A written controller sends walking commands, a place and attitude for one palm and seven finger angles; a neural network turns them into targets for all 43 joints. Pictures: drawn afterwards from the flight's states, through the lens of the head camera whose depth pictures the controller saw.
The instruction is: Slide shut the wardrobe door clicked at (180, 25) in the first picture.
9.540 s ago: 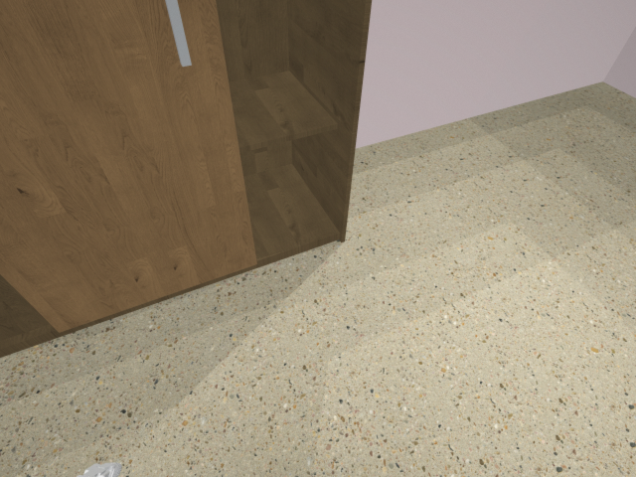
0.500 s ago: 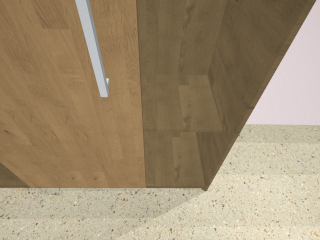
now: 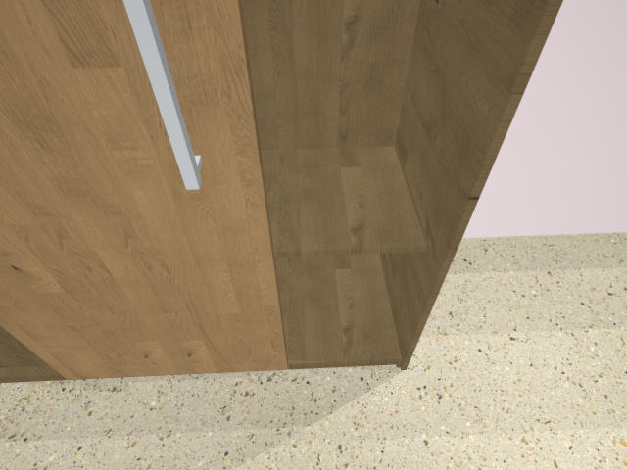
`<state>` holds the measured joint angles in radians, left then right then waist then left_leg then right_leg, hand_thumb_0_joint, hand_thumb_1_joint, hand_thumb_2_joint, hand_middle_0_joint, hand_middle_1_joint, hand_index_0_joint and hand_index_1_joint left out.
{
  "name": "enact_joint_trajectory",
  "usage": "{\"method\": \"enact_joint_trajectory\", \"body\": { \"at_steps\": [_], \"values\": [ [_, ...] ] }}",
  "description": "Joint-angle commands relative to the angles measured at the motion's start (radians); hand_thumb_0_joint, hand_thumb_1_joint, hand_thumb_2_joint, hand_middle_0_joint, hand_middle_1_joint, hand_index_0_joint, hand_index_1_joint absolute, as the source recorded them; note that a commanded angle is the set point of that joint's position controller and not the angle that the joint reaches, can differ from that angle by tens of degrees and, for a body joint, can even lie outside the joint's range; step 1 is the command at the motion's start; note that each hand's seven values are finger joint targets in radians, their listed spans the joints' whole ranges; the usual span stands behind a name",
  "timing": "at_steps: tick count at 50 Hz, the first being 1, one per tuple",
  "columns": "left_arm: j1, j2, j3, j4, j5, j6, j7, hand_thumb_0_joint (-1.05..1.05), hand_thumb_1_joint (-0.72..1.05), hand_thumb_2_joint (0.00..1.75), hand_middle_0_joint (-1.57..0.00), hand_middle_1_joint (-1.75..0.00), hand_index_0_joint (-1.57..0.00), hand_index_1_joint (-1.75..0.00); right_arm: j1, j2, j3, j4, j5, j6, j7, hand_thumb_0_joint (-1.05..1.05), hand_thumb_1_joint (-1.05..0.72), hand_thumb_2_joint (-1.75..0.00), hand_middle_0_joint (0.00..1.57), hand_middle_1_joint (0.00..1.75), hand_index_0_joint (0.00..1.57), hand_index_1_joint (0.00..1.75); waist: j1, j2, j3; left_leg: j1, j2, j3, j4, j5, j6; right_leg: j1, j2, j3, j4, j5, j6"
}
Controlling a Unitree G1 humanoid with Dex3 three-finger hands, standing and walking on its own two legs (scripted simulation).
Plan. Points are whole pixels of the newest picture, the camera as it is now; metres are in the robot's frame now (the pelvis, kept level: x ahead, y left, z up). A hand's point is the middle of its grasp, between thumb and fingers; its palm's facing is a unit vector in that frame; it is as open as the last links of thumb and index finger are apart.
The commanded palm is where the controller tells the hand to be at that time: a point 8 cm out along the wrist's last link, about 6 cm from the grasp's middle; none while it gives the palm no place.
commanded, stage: come to a stop and stand still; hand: left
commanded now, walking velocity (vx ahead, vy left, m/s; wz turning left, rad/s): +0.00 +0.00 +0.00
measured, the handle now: (169, 85) +0.51 +0.21 +0.25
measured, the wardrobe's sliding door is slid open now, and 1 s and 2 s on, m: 0.37 0.37 0.37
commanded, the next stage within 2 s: look again from close up in 0.76 s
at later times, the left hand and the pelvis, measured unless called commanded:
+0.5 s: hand out of the picture +0.00 +0.16 -0.17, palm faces +0.01 -0.98 -0.19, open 7.4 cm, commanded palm none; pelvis +0.01 -0.01 +0.01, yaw +0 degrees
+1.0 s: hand out of the picture +0.02 +0.16 -0.17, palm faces +0.02 -0.98 -0.19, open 7.4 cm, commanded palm none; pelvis +0.02 -0.01 +0.01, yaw +0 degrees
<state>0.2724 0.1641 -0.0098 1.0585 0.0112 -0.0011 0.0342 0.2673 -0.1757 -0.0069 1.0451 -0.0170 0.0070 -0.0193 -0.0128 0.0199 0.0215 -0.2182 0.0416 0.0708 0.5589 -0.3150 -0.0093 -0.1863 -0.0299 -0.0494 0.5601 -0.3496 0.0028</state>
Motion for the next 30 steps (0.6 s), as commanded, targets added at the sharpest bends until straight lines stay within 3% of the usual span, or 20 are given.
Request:
{"method": "enact_joint_trajectory", "body": {
  "at_steps": [1,5,30],
  "values": [
    [0.037,0.117,0.022,-0.039,0.001,-0.016,0.000,0.00,0.90,0.90,-0.20,-0.30,-0.20,-0.30,0.043,-0.089,-0.004,-0.033,-0.001,-0.024,0.000,0.00,-0.90,-0.90,0.20,0.30,0.20,0.30,0.007,-0.028,0.093,-0.040,0.050,-0.079,-0.158,0.050,0.041,-0.100,-0.053,0.094,-0.161,0.012,-0.041],
    [0.049,0.119,0.023,-0.032,0.000,-0.021,-0.002,0.00,0.90,0.90,-0.20,-0.30,-0.20,-0.30,0.050,-0.095,0.000,-0.016,0.001,-0.033,-0.002,0.00,-0.90,-0.90,0.20,0.30,0.20,0.30,0.014,-0.026,0.039,-0.006,0.057,-0.074,-0.157,0.128,0.043,-0.054,-0.060,0.086,-0.146,0.117,-0.037],
    [0.088,0.094,0.023,0.034,0.001,-0.027,0.002,0.00,0.90,0.90,-0.20,-0.30,-0.20,-0.30,0.057,-0.066,0.004,0.063,0.009,-0.037,-0.013,0.00,-0.90,-0.90,0.20,0.30,0.20,0.30,0.016,-0.025,0.044,0.043,0.064,-0.057,-0.160,0.231,0.033,-0.019,-0.073,0.082,-0.158,0.293,-0.034]
  ]
}}
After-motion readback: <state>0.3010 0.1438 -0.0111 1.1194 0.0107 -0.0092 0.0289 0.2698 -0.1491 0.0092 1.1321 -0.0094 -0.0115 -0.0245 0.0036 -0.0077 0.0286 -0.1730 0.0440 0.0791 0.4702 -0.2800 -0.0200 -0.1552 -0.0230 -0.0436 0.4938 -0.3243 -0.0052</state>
